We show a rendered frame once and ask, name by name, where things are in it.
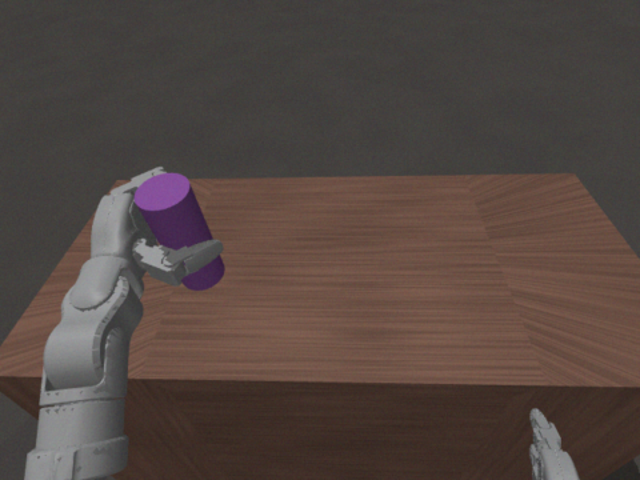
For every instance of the can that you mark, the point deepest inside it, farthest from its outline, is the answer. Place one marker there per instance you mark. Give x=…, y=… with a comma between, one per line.
x=170, y=208

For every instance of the left robot hand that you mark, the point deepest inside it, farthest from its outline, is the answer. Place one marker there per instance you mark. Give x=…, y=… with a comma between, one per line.
x=119, y=229

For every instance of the right robot hand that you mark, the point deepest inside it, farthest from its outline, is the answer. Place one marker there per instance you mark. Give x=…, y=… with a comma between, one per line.
x=548, y=459

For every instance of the left robot arm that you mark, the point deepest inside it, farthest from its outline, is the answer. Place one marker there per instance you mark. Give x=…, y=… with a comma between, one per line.
x=85, y=367

